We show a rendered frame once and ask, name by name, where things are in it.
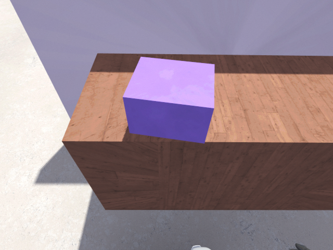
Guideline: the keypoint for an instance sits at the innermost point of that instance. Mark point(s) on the carton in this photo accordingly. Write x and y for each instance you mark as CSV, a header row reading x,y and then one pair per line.
x,y
170,99

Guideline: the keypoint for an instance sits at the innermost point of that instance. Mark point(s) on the pedestal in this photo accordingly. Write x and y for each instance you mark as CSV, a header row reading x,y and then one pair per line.
x,y
269,144

